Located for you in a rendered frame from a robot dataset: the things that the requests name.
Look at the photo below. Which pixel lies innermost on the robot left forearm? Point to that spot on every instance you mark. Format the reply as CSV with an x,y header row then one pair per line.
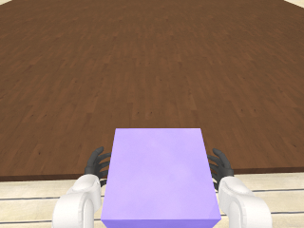
x,y
77,207

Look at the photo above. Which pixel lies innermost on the robot right hand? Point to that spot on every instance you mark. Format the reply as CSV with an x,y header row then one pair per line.
x,y
223,167

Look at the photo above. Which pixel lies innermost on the carton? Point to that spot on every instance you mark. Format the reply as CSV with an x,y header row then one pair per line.
x,y
159,178

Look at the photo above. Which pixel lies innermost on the robot left hand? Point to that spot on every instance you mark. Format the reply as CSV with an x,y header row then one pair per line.
x,y
94,166

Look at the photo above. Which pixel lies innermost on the robot right forearm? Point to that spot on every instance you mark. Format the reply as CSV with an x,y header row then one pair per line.
x,y
241,206

